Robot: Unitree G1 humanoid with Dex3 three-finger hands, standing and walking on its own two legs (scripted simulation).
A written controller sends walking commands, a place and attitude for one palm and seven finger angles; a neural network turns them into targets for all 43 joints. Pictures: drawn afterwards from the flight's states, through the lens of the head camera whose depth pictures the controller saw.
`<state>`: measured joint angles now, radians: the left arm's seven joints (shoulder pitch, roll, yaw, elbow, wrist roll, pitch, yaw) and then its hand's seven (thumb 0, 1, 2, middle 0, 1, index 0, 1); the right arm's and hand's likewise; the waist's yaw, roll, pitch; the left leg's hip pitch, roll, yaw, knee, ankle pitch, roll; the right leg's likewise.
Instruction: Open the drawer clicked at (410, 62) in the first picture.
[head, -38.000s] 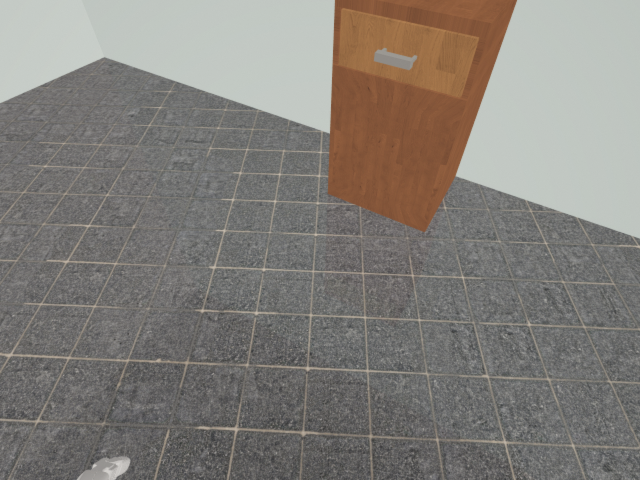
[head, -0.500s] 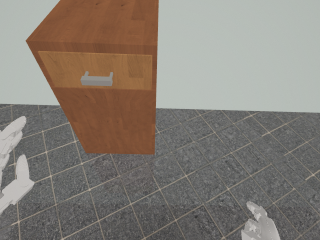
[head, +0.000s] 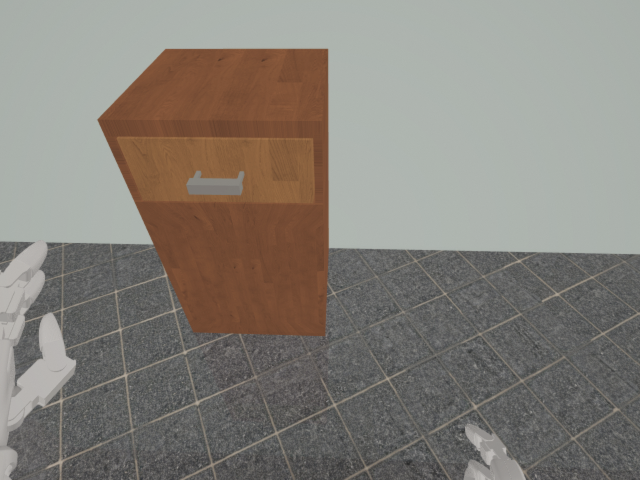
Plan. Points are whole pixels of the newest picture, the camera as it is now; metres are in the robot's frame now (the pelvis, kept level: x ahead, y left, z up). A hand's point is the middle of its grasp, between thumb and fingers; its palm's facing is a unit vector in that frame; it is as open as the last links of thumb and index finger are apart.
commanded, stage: stop stepping back and stand still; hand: left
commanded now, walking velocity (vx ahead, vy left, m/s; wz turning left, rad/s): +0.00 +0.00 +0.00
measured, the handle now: (217, 180) +0.76 +0.27 -0.05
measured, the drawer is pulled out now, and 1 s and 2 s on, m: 0.00 0.00 0.00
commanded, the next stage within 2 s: let the arm hang, fingers relaxed in 0.64 s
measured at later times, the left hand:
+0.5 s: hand (92, 337) +0.22 +0.23 +0.15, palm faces +0.31 -0.81 -0.49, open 7.4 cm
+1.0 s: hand out of the picture +0.12 +0.20 -0.15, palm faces -0.03 -0.97 -0.25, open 7.4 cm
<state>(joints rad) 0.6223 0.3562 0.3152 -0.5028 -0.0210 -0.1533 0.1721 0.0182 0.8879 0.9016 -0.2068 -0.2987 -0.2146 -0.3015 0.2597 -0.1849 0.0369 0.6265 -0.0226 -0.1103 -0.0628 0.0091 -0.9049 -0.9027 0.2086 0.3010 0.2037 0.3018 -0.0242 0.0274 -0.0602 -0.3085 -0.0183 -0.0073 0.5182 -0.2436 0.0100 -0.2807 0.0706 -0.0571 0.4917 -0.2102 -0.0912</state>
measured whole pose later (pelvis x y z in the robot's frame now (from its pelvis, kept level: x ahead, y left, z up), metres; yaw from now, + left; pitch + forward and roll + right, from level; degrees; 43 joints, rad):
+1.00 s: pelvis +0.02 +0.00 +0.00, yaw +1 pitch +0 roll +1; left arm 0.23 0.22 0.00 0.77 0.03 0.06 0.00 0.01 0.91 0.90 -0.20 -0.30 -0.20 -0.30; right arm 0.18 -0.28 0.01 0.84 -0.03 0.01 0.00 0.00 -0.91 -0.90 0.21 0.30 0.20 0.30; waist -0.03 0.00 0.06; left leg -0.27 -0.03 -0.02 0.54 -0.27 0.01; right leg -0.27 0.05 -0.07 0.55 -0.28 -0.09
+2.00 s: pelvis +0.04 -0.03 +0.01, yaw +1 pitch -1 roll +1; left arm 0.30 0.10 0.02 1.13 0.00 0.00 0.04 0.01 0.91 0.90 -0.20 -0.30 -0.20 -0.30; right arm 0.36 -0.13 0.01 1.10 -0.02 0.01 -0.06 0.00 -0.91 -0.90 0.20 0.30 0.20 0.30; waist -0.01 0.04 0.04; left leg -0.16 0.02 -0.04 0.41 -0.23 -0.03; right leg -0.15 0.11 -0.08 0.36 -0.21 -0.13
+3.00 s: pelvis +0.12 +0.01 -0.01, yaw +4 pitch +1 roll +1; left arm 0.38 0.13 0.06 1.12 0.02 -0.02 0.00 0.01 0.91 0.90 -0.20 -0.30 -0.20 -0.30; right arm 0.38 -0.13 -0.02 1.05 -0.04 -0.03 -0.03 0.00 -0.91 -0.90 0.20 0.30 0.20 0.30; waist 0.00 -0.02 0.04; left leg -0.27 0.05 0.07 0.54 -0.27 0.00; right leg -0.14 0.02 -0.11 0.60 -0.44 -0.08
